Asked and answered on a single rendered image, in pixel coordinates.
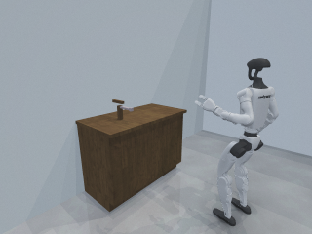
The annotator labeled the counter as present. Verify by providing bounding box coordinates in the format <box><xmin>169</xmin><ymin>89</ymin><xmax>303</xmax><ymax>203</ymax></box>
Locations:
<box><xmin>75</xmin><ymin>99</ymin><xmax>187</xmax><ymax>212</ymax></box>

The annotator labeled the tap lever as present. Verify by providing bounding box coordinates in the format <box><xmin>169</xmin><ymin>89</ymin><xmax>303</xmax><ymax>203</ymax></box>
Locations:
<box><xmin>120</xmin><ymin>106</ymin><xmax>134</xmax><ymax>112</ymax></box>

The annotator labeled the left robot upper arm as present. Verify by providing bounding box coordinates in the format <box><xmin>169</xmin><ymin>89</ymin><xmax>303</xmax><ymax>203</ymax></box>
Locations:
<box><xmin>237</xmin><ymin>87</ymin><xmax>254</xmax><ymax>127</ymax></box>

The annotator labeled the left robot forearm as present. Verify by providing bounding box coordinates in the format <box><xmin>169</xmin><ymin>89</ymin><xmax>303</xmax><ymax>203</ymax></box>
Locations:
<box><xmin>213</xmin><ymin>106</ymin><xmax>251</xmax><ymax>125</ymax></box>

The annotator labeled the right robot upper arm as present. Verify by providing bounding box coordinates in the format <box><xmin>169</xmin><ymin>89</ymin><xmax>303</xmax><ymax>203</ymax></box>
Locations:
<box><xmin>266</xmin><ymin>86</ymin><xmax>279</xmax><ymax>120</ymax></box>

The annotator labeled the robot right thigh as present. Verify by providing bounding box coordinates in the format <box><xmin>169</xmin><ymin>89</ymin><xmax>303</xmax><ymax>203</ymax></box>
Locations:
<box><xmin>234</xmin><ymin>141</ymin><xmax>263</xmax><ymax>177</ymax></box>

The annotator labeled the humanoid robot torso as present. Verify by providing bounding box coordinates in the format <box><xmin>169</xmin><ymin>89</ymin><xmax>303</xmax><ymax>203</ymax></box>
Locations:
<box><xmin>239</xmin><ymin>84</ymin><xmax>271</xmax><ymax>152</ymax></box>

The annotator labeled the right robot forearm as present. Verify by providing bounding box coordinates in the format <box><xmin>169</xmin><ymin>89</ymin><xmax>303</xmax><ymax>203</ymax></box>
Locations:
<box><xmin>257</xmin><ymin>118</ymin><xmax>276</xmax><ymax>133</ymax></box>

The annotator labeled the left robot hand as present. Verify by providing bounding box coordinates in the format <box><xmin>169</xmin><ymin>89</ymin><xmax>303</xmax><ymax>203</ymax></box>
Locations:
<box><xmin>194</xmin><ymin>95</ymin><xmax>216</xmax><ymax>112</ymax></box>

